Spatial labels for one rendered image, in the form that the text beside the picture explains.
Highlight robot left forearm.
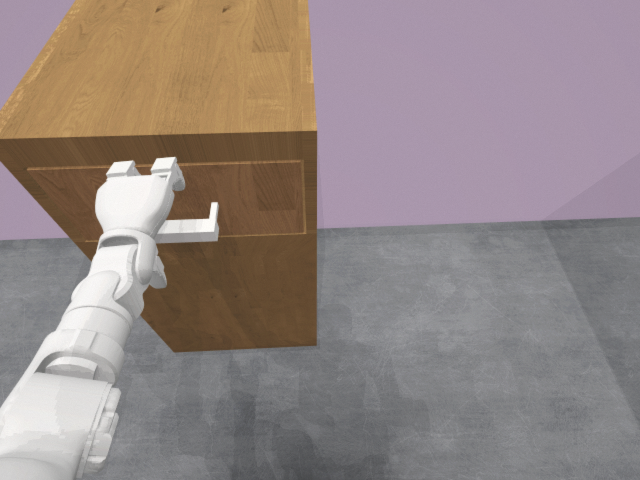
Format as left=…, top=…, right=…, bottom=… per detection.
left=0, top=229, right=156, bottom=435

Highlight cabinet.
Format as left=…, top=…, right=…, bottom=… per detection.
left=0, top=0, right=317, bottom=353

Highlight drawer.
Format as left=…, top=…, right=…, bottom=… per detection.
left=27, top=160, right=304, bottom=240

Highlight robot left hand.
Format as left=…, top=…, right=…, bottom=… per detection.
left=95, top=157, right=185, bottom=289

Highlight handle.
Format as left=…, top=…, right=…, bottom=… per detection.
left=154, top=202, right=219, bottom=243

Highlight robot left upper arm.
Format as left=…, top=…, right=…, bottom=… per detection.
left=0, top=372, right=121, bottom=480

